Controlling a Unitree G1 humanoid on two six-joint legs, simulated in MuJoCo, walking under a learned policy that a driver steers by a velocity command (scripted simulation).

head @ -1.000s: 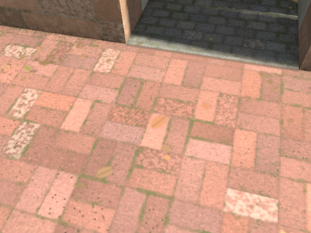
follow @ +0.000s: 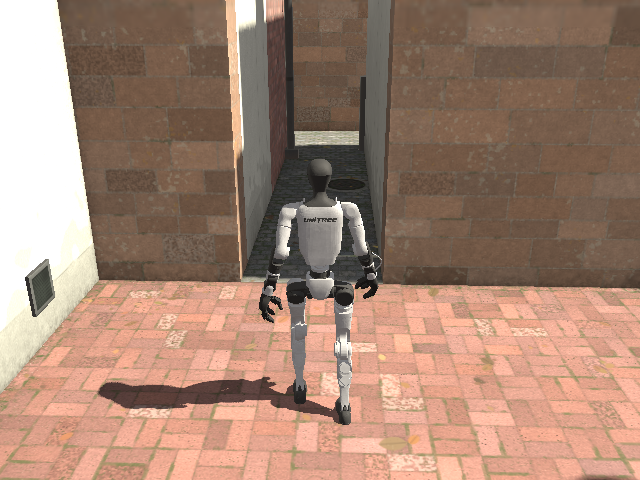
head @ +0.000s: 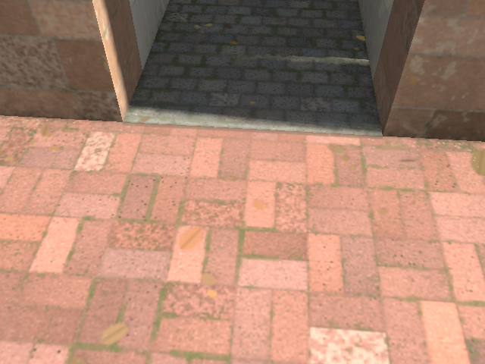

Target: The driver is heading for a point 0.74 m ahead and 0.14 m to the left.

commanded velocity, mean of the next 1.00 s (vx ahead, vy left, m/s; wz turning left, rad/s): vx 0.47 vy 0.00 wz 0.09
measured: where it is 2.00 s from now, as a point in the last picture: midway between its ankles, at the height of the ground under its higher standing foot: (258, 291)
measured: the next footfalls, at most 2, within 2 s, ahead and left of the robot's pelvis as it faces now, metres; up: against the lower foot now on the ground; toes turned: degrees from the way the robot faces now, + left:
left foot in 0.10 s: +0.14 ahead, +0.12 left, +0.00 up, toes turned +3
right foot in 0.62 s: +0.46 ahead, -0.07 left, +0.00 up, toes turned -4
